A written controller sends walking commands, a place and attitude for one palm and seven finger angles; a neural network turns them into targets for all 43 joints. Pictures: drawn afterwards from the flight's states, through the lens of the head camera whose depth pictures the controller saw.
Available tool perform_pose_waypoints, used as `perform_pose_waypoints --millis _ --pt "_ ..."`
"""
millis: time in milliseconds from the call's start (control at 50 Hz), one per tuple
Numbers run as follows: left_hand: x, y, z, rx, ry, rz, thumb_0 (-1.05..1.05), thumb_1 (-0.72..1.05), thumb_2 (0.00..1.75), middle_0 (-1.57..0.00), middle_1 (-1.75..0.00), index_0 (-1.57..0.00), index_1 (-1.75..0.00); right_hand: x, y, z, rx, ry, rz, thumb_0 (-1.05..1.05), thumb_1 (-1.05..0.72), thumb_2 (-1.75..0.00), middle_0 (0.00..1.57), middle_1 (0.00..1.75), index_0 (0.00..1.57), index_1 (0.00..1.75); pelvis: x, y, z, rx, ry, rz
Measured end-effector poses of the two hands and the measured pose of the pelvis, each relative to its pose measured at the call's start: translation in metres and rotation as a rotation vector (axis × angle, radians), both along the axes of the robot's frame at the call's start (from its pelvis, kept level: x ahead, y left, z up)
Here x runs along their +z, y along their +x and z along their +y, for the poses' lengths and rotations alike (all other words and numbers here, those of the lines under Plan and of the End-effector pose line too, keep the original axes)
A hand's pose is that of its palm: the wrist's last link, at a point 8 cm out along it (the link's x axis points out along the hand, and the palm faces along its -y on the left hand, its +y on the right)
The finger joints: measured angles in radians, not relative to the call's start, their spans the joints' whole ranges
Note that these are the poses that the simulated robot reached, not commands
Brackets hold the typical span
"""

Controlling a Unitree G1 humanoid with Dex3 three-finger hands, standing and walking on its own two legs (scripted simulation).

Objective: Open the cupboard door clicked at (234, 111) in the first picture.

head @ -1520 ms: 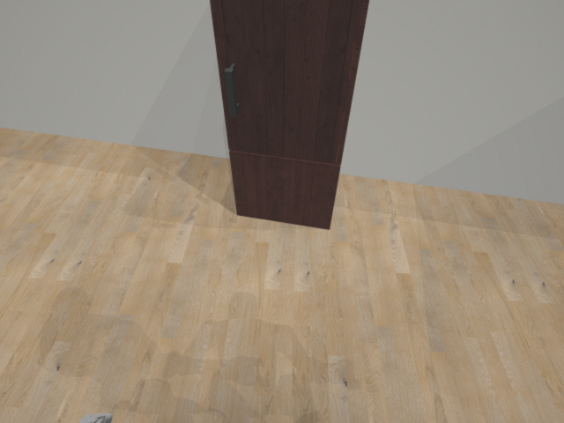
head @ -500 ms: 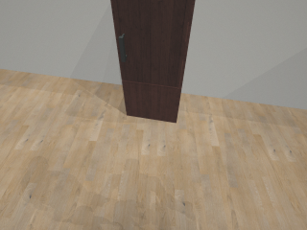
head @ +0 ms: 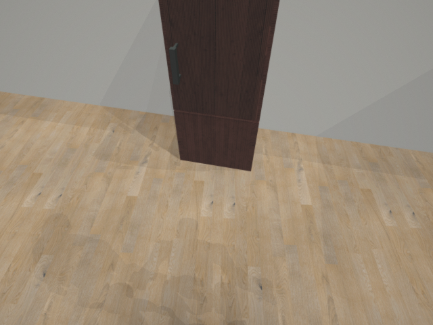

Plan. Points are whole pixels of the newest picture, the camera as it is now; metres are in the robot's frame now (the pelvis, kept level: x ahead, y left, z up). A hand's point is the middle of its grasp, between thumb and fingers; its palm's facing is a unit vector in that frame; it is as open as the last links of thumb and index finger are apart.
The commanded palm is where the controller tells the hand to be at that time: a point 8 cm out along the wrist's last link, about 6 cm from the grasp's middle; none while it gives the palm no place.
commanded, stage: walk to a spot facing it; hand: left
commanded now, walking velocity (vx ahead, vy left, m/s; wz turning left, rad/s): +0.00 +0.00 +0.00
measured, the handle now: (176, 63) +1.13 +0.24 -0.09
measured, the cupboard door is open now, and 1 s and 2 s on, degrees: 0 0 0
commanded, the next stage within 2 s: turn to face it in 1.22 s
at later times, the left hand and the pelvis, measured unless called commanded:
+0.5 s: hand out of the picture +0.02 +0.25 -0.19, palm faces +0.20 -0.96 -0.19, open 7.4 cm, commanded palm none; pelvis +0.01 +0.04 -0.02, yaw +13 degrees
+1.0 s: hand (107, 313) +0.17 +0.25 -0.16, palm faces +0.48 -0.85 -0.21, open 7.4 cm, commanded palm none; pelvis +0.16 +0.03 -0.02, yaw +30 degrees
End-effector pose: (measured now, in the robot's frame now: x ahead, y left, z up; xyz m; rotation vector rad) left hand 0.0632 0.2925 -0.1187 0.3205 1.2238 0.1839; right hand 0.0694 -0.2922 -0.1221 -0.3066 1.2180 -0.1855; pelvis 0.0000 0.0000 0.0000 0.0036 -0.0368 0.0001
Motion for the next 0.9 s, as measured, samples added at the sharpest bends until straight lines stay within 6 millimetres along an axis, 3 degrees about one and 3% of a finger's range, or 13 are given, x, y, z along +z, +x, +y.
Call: perform_pose_waypoints --millis 200,320,440,600,680,760,840,900 --pt "-0.005 0.001 -0.006 0.048 -0.005 -0.028 0.01 0.9 0.9 -0.2 -0.3 -0.2 -0.3 -0.008 0.005 0.008 0.026 0.012 0.022 0.01 -0.9 -0.9 0.21 0.3 0.2 0.3 -0.005 -0.001 0.0 0.047 -0.003 0.014" --pt "-0.023 -0.02 -0.013 0.12 -0.062 -0.054 0.01 0.9 0.9 -0.2 -0.3 -0.2 -0.3 -0.019 0.004 0.037 0.069 0.039 0.063 0.01 -0.9 -0.9 0.2 0.3 0.2 0.3 -0.015 -0.006 0.01 0.132 -0.022 0.006" --pt "-0.048 -0.053 -0.003 0.218 -0.135 -0.012 0.01 0.9 0.9 -0.2 -0.3 -0.2 -0.3 -0.023 0.001 0.076 0.125 0.057 0.06 0.01 -0.9 -0.9 0.21 0.3 0.2 0.3 -0.024 0.0 0.033 0.203 -0.018 0.006" --pt "-0.028 -0.058 0.005 0.307 -0.165 -0.007 0.01 0.9 0.9 -0.2 -0.3 -0.2 -0.3 -0.007 -0.014 0.105 0.129 0.082 0.162 0.01 -0.9 -0.9 0.21 0.3 0.2 0.3 -0.003 0.025 0.046 0.276 -0.031 0.039" --pt "-0.022 -0.044 0.007 0.346 -0.159 -0.02 0.01 0.9 0.9 -0.2 -0.3 -0.2 -0.3 -0.005 -0.005 0.108 0.136 0.087 0.2 0.01 -0.9 -0.9 0.21 0.3 0.2 0.3 0.001 0.045 0.047 0.318 -0.031 0.047" --pt "-0.017 -0.013 0.006 0.369 -0.15 -0.052 0.01 0.9 0.9 -0.2 -0.3 -0.2 -0.3 -0.007 0.017 0.104 0.153 0.089 0.227 0.01 -0.9 -0.9 0.21 0.3 0.2 0.3 0.002 0.069 0.045 0.358 -0.026 0.053" --pt "-0.012 0.033 0.004 0.376 -0.133 -0.113 0.01 0.9 0.9 -0.2 -0.3 -0.2 -0.3 -0.014 0.052 0.095 0.181 0.089 0.247 0.01 -0.9 -0.9 0.21 0.3 0.2 0.3 -0.002 0.1 0.039 0.394 -0.019 0.056" --pt "-0.014 0.069 0.002 0.386 -0.104 -0.191 0.01 0.9 0.9 -0.2 -0.3 -0.2 -0.3 -0.029 0.091 0.085 0.222 0.086 0.256 0.01 -0.9 -0.9 0.21 0.3 0.2 0.3 -0.014 0.129 0.032 0.441 -0.008 0.055"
